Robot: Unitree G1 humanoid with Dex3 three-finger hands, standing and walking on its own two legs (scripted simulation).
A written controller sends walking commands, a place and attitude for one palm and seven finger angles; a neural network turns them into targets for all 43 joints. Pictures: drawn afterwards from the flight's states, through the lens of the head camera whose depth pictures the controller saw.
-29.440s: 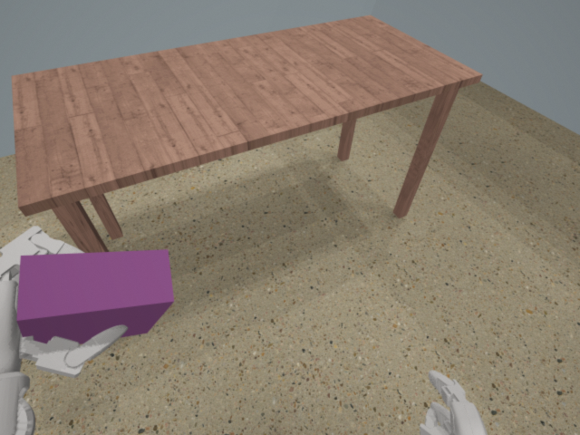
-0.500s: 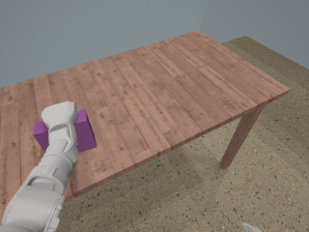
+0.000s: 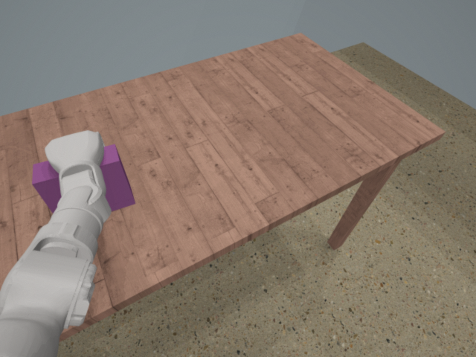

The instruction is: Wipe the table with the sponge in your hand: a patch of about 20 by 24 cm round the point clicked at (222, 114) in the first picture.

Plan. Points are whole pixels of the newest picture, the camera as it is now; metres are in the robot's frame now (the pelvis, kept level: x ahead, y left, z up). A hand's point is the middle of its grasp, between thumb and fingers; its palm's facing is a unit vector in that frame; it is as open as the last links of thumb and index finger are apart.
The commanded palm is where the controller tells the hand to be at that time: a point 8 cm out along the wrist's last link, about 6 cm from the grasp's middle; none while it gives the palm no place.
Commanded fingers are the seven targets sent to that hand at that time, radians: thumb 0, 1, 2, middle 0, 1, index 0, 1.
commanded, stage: wipe forward along the third lane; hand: left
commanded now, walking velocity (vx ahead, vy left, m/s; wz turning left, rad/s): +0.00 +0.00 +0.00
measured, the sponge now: (92, 192) +0.42 +0.30 +0.00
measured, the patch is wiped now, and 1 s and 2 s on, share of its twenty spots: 0.85 1.00 1.00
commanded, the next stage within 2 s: wipe back along the third lane in 0.16 s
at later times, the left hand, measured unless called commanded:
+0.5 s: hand (83, 165) +0.45 +0.30 +0.05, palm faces -0.06 +0.00 -1.00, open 9.8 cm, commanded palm +0.41 +0.27 +0.08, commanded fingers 0.00 0.10 1.30 -1.20 -1.60 -1.20 -1.60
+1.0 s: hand (90, 191) +0.39 +0.27 +0.05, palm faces -0.02 -0.03 -1.00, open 9.8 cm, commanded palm +0.35 +0.25 +0.08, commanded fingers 0.00 0.10 1.30 -1.20 -1.60 -1.20 -1.60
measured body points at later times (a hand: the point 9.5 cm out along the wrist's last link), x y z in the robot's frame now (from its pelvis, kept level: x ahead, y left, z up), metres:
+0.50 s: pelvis +0.01 +0.02 +0.00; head +0.06 +0.02 +0.45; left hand +0.45 +0.30 +0.10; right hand +0.06 -0.24 -0.13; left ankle +0.01 +0.10 -0.72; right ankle +0.00 -0.11 -0.72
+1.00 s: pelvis +0.03 +0.01 +0.01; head +0.03 +0.00 +0.46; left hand +0.38 +0.27 +0.10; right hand +0.22 -0.22 -0.09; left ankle +0.01 +0.10 -0.72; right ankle +0.00 -0.11 -0.72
